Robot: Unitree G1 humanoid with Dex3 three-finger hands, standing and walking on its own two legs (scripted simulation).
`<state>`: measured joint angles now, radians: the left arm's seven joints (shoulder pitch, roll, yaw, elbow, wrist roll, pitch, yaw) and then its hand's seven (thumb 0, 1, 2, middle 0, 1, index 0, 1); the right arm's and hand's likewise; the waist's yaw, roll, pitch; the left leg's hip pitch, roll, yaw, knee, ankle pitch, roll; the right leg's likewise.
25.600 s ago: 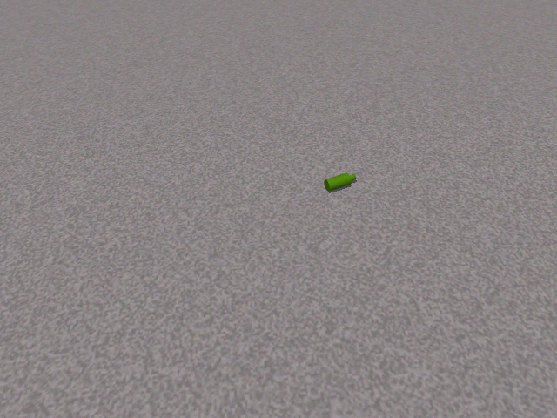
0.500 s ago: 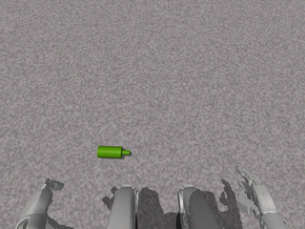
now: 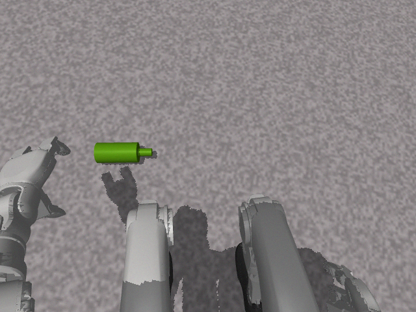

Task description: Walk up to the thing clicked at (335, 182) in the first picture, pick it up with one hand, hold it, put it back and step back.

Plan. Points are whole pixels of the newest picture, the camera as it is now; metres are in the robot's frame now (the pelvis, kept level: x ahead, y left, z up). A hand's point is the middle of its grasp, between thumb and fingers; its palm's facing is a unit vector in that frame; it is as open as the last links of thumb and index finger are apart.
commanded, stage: rise first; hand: left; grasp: from above
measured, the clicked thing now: (125, 152) +0.51 +0.25 -0.38
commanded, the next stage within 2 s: approach in 1.04 s
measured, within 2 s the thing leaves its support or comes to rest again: neither
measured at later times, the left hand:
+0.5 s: hand (67, 169) +0.42 +0.34 -0.21, palm faces -0.46 -0.09 -0.88, open 13.5 cm
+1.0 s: hand (76, 163) +0.44 +0.33 -0.24, palm faces -0.45 -0.04 -0.89, open 13.2 cm
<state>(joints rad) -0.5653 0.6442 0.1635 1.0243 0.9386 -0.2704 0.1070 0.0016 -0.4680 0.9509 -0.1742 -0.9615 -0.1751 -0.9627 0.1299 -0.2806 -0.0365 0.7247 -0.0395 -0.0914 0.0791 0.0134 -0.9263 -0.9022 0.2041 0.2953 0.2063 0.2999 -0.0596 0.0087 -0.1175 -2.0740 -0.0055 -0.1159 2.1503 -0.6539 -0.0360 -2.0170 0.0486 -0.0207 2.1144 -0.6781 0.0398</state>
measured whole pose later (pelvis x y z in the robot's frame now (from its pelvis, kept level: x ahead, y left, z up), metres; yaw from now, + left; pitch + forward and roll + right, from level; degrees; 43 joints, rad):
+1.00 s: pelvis +0.01 +0.01 -0.08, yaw -4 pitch +33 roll -9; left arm -0.83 0.83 0.17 1.38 1.34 -0.38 0.40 0.00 -0.34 0.86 -0.25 -0.79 -0.25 -0.79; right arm 0.09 -0.26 0.04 0.76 -0.16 0.01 0.13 0.01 -0.91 -0.90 0.20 0.30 0.21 0.30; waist -0.18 -0.04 -0.05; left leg -2.30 -0.02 -0.17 2.42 -0.70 -0.03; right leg -2.22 0.07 -0.06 2.34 -0.71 0.06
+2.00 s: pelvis +0.01 +0.01 -0.08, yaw -5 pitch +32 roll -9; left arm -0.90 0.86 0.09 1.41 1.24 -0.34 0.33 0.00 -0.44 0.91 -0.14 -0.99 -0.16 -0.96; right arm 0.15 -0.29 0.13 0.70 -0.15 0.00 0.14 0.01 -0.92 -0.89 0.20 0.30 0.21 0.30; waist -0.25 -0.04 0.03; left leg -2.31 -0.02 -0.20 2.43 -0.69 -0.04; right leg -2.22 0.07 -0.08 2.33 -0.69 0.06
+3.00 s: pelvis +0.01 +0.01 -0.10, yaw -9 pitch +30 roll -12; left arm -1.06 0.96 0.09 1.69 1.38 -0.25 0.61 0.00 -0.48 0.98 -0.08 -1.01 -0.10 -1.00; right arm 0.10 -0.30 0.23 0.70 -0.23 -0.12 0.16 0.01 -0.91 -0.89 0.20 0.30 0.21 0.30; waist -0.36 -0.11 0.07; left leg -2.37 -0.01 -0.24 2.53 -0.70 -0.03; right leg -2.26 0.10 -0.12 2.38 -0.68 0.07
